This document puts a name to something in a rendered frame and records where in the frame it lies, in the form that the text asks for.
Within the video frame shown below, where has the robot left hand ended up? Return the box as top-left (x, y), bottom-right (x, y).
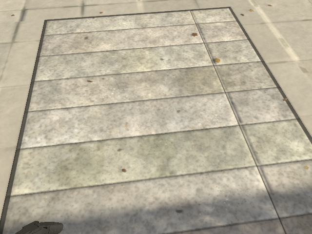
top-left (16, 220), bottom-right (63, 234)

